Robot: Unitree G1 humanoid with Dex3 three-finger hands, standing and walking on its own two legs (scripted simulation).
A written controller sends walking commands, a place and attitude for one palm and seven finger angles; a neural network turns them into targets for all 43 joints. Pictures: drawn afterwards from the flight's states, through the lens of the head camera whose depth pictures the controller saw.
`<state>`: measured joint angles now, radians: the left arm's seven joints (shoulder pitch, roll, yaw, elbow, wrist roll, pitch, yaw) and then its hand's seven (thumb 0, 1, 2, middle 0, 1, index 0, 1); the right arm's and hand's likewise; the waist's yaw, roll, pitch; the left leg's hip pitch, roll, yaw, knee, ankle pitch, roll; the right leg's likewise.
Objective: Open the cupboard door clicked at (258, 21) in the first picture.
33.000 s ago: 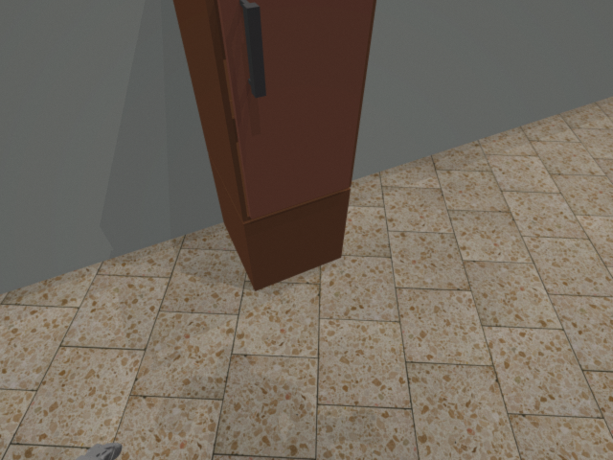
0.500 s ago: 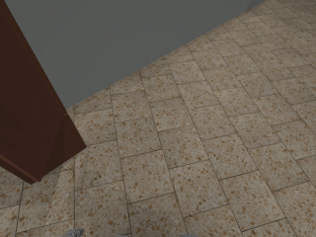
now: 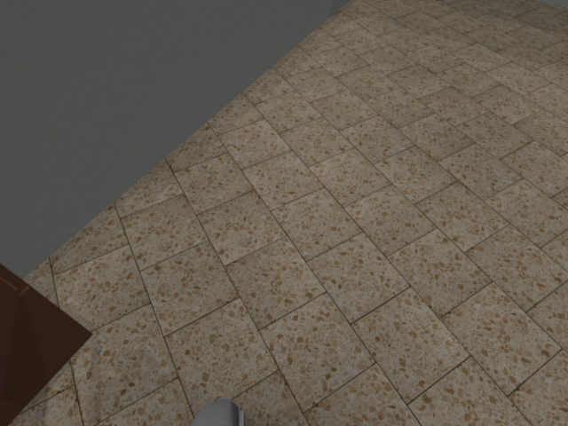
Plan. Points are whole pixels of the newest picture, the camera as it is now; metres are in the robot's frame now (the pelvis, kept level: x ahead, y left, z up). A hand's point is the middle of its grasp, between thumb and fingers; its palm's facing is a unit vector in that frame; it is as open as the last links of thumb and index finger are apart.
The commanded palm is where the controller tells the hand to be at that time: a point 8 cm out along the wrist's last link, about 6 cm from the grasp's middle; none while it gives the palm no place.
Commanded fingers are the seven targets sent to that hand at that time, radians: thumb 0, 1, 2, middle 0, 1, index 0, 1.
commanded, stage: walk to a spot facing it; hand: left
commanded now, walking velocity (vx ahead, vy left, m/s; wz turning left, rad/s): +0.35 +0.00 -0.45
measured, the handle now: out of the picture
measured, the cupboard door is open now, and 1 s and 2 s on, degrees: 48 48 48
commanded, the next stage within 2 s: turn to face it in 1.20 s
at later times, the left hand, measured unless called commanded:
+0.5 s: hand (242, 271) +0.41 +0.11 -0.16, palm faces -0.32 -0.92 -0.22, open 7.4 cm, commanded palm none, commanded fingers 0.00 0.90 0.90 -0.20 -0.30 -0.20 -0.30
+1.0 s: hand (250, 247) +0.48 +0.10 -0.19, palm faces -0.28 -0.95 -0.16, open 7.4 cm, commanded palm none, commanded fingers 0.00 0.90 0.90 -0.20 -0.30 -0.20 -0.30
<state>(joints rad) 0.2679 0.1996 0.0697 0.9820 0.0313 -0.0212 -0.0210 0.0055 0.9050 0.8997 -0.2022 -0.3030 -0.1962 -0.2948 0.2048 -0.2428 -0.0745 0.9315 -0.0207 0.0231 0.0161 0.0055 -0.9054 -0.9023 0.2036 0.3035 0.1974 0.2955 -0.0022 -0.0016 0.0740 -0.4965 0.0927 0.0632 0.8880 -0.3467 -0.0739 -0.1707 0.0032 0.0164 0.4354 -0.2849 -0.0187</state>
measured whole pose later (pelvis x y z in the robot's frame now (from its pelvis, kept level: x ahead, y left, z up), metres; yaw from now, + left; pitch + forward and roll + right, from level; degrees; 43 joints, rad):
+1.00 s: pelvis +0.44 -0.08 -0.01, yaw -20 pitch +0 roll +0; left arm 0.31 0.20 0.07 1.12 0.03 -0.02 -0.02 0.01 0.92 0.90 -0.20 -0.30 -0.19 -0.29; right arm 0.17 -0.15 -0.04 0.97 -0.04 -0.08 0.00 -0.01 -0.91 -0.90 0.20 0.30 0.20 0.30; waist 0.01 -0.04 0.05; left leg -0.33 0.07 0.17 0.58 -0.26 0.03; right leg -0.39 -0.04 -0.03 1.17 -0.39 -0.02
